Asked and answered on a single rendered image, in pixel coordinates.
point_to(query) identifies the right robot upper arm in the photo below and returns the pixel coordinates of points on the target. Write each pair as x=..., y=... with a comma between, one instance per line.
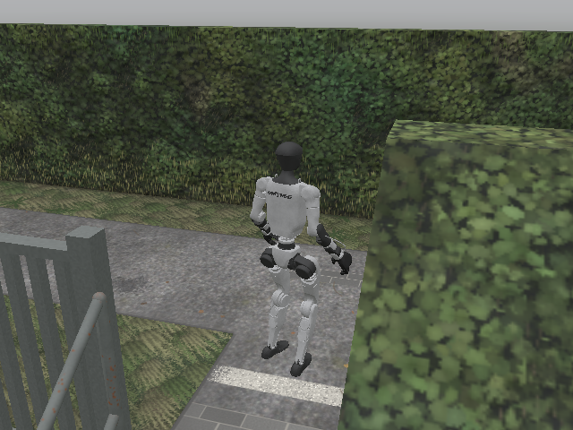
x=311, y=195

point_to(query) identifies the right robot hand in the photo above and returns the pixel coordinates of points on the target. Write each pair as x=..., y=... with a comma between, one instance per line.
x=344, y=262

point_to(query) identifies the left robot upper arm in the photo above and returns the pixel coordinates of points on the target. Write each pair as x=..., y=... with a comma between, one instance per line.
x=259, y=199

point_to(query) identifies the left robot forearm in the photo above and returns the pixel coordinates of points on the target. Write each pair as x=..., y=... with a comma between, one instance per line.
x=263, y=226

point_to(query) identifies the right robot forearm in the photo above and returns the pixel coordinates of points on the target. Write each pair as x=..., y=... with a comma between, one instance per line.
x=328, y=244

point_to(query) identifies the robot right foot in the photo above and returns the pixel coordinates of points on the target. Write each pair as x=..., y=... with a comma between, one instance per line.
x=297, y=369

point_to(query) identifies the robot left thigh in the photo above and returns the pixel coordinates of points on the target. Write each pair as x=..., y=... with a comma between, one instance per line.
x=280, y=276

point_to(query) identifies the left robot hand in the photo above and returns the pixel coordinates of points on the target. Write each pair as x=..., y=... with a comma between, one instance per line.
x=269, y=240

